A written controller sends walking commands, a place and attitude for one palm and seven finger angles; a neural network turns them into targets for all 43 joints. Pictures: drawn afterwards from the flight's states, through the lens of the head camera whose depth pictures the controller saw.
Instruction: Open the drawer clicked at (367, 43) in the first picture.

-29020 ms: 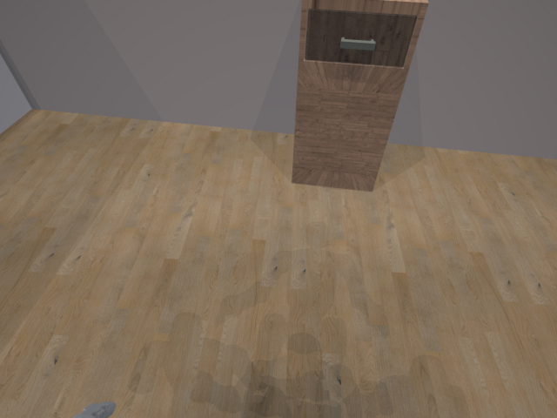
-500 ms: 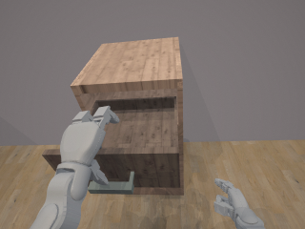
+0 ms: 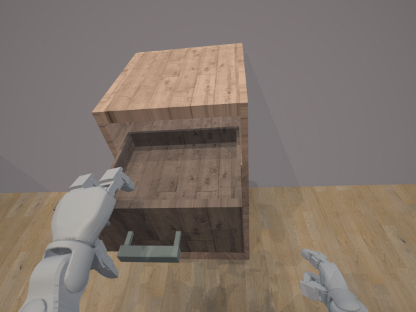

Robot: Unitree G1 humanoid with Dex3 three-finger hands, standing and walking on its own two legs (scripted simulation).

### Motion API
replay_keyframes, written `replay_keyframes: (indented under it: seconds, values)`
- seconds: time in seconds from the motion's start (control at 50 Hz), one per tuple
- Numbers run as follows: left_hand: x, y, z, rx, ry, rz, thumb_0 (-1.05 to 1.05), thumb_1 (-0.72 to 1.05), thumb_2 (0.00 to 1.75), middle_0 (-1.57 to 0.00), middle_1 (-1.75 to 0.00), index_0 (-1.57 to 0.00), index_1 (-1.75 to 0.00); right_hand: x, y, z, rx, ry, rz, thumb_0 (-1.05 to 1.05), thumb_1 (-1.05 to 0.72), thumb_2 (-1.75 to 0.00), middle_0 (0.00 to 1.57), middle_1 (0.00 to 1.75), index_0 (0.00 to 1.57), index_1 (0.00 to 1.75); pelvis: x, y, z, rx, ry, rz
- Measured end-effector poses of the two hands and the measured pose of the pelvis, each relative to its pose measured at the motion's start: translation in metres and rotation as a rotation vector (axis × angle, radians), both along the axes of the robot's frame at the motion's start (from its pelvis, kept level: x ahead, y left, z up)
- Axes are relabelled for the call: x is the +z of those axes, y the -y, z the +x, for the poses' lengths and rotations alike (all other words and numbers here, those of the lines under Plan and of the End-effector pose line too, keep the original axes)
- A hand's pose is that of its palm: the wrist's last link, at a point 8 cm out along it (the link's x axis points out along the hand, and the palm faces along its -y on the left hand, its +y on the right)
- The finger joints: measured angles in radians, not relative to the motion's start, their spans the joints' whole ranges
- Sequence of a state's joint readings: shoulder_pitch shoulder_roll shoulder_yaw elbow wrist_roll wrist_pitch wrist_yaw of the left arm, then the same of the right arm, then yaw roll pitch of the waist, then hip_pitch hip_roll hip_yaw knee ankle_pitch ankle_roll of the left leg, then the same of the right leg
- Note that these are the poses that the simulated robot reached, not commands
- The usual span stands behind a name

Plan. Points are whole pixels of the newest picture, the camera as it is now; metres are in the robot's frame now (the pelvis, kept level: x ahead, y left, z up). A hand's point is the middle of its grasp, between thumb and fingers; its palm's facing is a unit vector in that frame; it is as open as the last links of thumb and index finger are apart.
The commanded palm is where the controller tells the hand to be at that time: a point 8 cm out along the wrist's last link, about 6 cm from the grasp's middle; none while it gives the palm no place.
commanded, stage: draw the hand back to the body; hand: left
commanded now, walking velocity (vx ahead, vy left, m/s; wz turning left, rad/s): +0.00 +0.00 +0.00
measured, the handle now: (151, 244) +0.25 +0.18 +0.00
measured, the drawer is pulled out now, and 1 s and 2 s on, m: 0.30 0.30 0.30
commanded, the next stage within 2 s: step back with the hand held close in 1.26 s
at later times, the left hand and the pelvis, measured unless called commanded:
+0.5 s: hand (90, 220) +0.20 +0.21 +0.17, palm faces +0.28 -0.90 -0.33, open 13.3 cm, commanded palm +0.15 +0.26 +0.19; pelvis +0.02 +0.02 +0.00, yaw +2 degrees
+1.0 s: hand (56, 218) +0.20 +0.27 +0.17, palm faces +0.41 -0.81 -0.42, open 9.1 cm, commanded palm +0.15 +0.31 +0.18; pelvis +0.02 +0.03 +0.00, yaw +2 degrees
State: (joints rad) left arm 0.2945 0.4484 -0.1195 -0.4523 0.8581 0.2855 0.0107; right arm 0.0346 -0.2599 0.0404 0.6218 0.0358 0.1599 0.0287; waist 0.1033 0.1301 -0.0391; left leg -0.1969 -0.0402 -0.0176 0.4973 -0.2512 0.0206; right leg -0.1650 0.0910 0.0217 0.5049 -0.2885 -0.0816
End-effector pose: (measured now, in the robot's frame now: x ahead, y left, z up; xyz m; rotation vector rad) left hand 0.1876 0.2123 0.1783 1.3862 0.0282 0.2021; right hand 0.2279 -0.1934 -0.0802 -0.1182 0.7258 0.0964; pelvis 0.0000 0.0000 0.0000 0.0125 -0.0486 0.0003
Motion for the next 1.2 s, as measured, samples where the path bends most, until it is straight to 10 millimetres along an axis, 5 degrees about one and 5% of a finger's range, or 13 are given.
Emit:
replay_keyframes:
  seconds: [0.12, 0.28, 0.38, 0.46, 0.58, 0.74, 1.02, 1.2]
  values:
    - [0.0, 0.001, -0.007, -0.061, -0.001, 0.013, -0.01, -0.49, 0.3, -0.32, -1.2, -0.32, -1.2, 0.007, -0.009, 0.007, 0.017, 0.033, -0.008, 0.01, -0.91, -0.9, 0.2, 0.3, 0.2, 0.3, 0.0, -0.005, 0.003, -0.006, -0.01, -0.004]
    - [0.002, -0.031, -0.018, 0.032, 0.028, 0.033, -0.01, -0.49, 0.3, -0.32, -1.2, -0.32, -1.2, 0.009, -0.017, 0.012, 0.033, 0.028, -0.027, 0.01, -0.91, -0.9, 0.2, 0.3, 0.2, 0.3, 0.0, -0.012, 0.004, 0.002, -0.016, -0.011]
    - [-0.012, -0.03, -0.021, -0.058, 0.161, -0.776, -0.01, -0.46, 0.32, -0.31, -1.18, -0.31, -1.18, 0.019, -0.023, 0.005, 0.0, 0.126, -0.05, 0.01, -0.91, -0.9, 0.2, 0.3, 0.2, 0.3, 0.0, -0.016, 0.006, 0.016, 0.013, -0.014]
    - [-0.009, -0.034, -0.026, -0.109, 0.263, -0.971, -0.01, -0.39, 0.35, -0.31, -1.13, -0.31, -1.13, 0.024, -0.023, -0.009, -0.017, 0.151, -0.095, 0.01, -0.91, -0.9, 0.2, 0.3, 0.2, 0.3, 0.001, -0.015, 0.014, 0.021, 0.013, -0.017]
    - [0.012, -0.057, -0.024, -0.12, 0.393, -0.953, -0.01, -0.22, 0.42, -0.29, -1.02, -0.29, -1.02, 0.013, -0.017, -0.024, -0.037, 0.103, -0.116, 0.01, -0.9, -0.9, 0.2, 0.3, 0.2, 0.3, 0.001, -0.021, 0.019, 0.03, 0.015, -0.022]
    - [-0.006, -0.07, -0.02, -0.051, 0.308, -0.961, -0.01, 0.04, 0.54, -0.26, -0.85, -0.26, -0.85, 0.002, -0.008, -0.035, -0.09, 0.037, -0.124, 0.01, -0.9, -0.9, 0.2, 0.3, 0.2, 0.3, 0.002, -0.026, 0.021, 0.021, -0.011, -0.022]
    - [0.004, -0.096, -0.034, 0.037, 0.356, -0.868, 0.0, 0.52, 0.74, -0.23, -0.54, -0.23, -0.53, 0.008, -0.01, -0.015, -0.104, 0.086, -0.101, 0.01, -0.9, -0.9, 0.2, 0.3, 0.2, 0.3, 0.002, -0.026, 0.024, 0.031, -0.016, -0.024]
    - [-0.003, -0.086, -0.038, 0.042, 0.352, -0.906, 0.01, 0.79, 0.86, -0.21, -0.36, -0.21, -0.36, 0.011, -0.012, -0.009, -0.073, 0.107, -0.101, 0.01, -0.9, -0.9, 0.2, 0.3, 0.2, 0.3, 0.002, -0.022, 0.023, 0.04, -0.015, -0.022]
